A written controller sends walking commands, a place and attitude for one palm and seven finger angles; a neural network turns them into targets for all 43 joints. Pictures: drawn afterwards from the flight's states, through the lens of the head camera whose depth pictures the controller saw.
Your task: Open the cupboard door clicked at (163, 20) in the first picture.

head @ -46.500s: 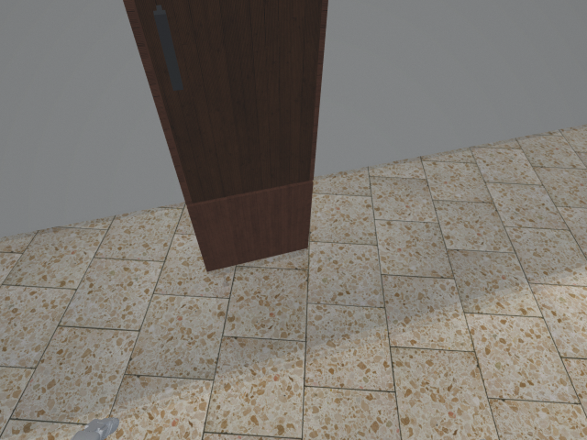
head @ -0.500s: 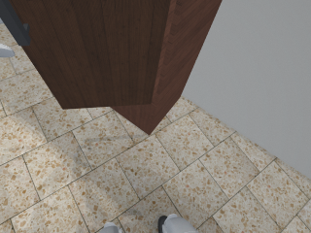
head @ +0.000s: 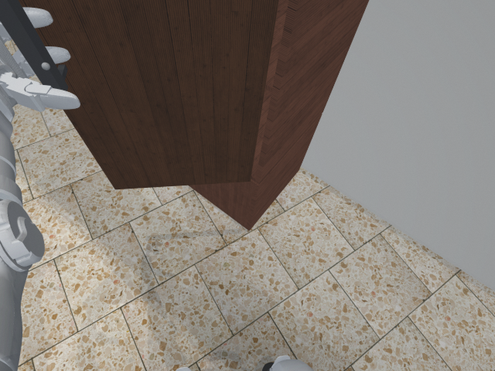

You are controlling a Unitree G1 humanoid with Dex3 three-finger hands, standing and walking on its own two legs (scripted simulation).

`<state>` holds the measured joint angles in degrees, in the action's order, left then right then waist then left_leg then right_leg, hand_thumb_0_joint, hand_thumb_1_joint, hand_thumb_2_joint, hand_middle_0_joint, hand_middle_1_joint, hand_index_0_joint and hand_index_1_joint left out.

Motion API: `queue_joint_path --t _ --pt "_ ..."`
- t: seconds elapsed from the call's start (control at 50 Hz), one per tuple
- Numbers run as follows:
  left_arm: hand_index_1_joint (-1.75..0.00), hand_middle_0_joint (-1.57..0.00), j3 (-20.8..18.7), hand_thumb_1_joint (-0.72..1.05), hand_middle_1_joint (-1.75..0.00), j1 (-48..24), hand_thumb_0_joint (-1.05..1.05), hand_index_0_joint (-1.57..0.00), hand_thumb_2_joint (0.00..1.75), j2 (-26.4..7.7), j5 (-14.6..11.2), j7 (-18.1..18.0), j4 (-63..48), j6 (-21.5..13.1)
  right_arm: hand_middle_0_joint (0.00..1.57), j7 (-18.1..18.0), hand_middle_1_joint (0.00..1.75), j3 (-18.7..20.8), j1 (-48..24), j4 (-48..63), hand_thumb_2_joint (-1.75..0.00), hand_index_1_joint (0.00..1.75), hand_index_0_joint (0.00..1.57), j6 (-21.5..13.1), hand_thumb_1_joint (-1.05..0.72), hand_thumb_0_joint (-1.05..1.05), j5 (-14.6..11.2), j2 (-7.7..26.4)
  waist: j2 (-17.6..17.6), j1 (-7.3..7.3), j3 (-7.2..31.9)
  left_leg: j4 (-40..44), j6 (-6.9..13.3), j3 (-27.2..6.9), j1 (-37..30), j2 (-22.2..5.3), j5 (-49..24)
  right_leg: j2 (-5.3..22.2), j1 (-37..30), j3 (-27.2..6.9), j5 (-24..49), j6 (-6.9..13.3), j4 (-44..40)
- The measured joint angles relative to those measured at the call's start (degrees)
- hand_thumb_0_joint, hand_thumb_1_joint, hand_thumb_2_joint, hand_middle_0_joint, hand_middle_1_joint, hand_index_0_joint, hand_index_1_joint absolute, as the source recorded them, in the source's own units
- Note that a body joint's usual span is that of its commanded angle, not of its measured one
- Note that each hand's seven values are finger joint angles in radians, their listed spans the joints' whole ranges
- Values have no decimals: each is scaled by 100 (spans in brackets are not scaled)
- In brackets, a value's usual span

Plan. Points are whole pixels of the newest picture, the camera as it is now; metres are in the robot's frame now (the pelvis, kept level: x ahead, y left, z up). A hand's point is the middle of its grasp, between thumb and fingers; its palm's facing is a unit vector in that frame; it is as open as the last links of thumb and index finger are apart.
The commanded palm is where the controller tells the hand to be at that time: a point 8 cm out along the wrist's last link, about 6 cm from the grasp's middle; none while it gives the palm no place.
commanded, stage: slide the fingers in behind the handle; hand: left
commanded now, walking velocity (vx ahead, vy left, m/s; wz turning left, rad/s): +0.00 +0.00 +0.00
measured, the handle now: (36, 40) +0.58 +0.25 +0.16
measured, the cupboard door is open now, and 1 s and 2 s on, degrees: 44 44 54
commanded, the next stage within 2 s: close the thumb around the handle in 0.36 s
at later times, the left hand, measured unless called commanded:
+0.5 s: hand (44, 71) +0.52 +0.23 +0.16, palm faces -0.01 -1.00 +0.01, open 14.0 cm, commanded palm +0.51 +0.27 +0.16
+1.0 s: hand (44, 68) +0.53 +0.23 +0.16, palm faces -0.01 -1.00 +0.02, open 6.8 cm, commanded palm +0.50 +0.27 +0.16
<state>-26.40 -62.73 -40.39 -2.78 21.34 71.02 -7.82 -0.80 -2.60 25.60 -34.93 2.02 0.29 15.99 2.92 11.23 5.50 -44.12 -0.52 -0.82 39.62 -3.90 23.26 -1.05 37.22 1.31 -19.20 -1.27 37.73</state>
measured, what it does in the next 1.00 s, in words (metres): stands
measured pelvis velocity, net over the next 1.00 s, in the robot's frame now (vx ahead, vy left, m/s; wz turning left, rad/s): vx -0.01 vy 0.01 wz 0.00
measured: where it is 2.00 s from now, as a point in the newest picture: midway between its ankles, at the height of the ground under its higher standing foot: outside the picture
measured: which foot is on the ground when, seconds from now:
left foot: down 0.00-1.00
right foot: down 0.00-1.00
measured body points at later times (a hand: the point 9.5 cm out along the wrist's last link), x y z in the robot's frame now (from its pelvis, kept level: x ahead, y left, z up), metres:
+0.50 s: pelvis -0.01 +0.00 +0.00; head +0.10 +0.01 +0.43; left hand +0.52 +0.28 +0.16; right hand -0.05 -0.27 -0.10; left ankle -0.04 +0.12 -0.71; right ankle -0.02 -0.14 -0.71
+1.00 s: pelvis -0.01 +0.01 +0.00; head +0.10 +0.02 +0.44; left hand +0.52 +0.28 +0.16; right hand -0.05 -0.26 -0.11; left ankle -0.04 +0.12 -0.71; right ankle -0.02 -0.14 -0.71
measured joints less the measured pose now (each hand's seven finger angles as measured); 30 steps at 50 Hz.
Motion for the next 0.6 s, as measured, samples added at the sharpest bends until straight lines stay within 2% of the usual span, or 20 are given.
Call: queue_joint_path --t 0.14,0.5,0.6 --pt "-120 -29 10 -50 -120 62 -1 -30 30 43 -160 90 11 -92 20 -29 30 21 17 -79 -90 30 20 38 -90 0 -28 61 -30 -56 -44 76 -26 -9 -122 -7 -37 -8 -101 10 7 28 -25" --pt "-120 -29 58 -50 -120 -291 -1 -30 30 -266 -11 149 438 -135 20 -124 30 -4 67 -140 -90 30 20 -34 -90 0 -29 132 -98 101 -141 24 -9 -21 67 5 -121 -1 68 14 106 14 -6" --pt "-121 -30 32 -42 -120 -308 -1 -30 33 -293 13 137 379 -186 20 -117 30 -13 136 -157 -90 30 20 -57 -90 0 -5 94 -91 124 -134 -4 11 3 134 12 -118 7 131 -12 125 -8 -5"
